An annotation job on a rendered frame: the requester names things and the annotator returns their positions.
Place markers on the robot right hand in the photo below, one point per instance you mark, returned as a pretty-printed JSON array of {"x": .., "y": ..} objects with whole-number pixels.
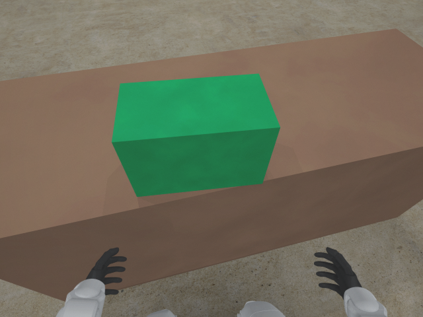
[{"x": 343, "y": 276}]

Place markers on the pedestal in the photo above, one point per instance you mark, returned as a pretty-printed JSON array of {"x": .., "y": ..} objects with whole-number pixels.
[{"x": 349, "y": 153}]

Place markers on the robot left hand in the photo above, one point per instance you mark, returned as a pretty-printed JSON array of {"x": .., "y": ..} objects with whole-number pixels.
[{"x": 101, "y": 269}]

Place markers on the right robot thigh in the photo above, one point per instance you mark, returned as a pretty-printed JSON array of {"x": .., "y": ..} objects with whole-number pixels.
[{"x": 259, "y": 309}]

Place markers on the left robot forearm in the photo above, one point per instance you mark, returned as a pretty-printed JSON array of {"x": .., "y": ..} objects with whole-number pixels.
[{"x": 86, "y": 300}]

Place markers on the carton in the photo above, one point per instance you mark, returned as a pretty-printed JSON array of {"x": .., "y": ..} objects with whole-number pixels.
[{"x": 195, "y": 134}]

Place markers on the right robot forearm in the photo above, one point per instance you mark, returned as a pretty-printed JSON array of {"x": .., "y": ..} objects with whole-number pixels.
[{"x": 359, "y": 302}]

